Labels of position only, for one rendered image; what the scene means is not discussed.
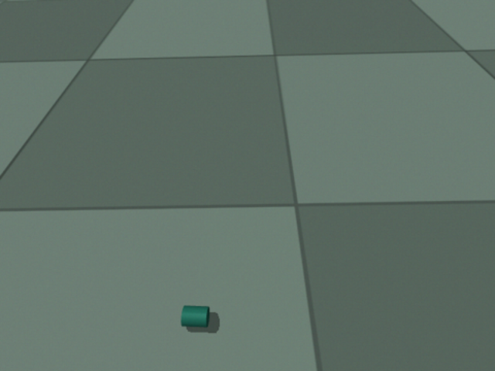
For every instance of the can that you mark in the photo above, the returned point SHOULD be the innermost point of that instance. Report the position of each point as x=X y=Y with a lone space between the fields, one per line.
x=195 y=316

